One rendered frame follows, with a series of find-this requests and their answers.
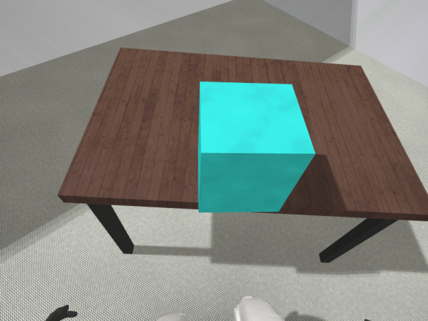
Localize robot left hand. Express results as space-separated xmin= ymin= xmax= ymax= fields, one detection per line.
xmin=45 ymin=305 xmax=78 ymax=321

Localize robot right thigh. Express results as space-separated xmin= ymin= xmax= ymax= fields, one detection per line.
xmin=234 ymin=298 xmax=285 ymax=321

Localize carton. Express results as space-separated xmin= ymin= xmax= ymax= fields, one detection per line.
xmin=198 ymin=82 xmax=315 ymax=213

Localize table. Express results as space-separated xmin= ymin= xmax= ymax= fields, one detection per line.
xmin=58 ymin=47 xmax=428 ymax=263

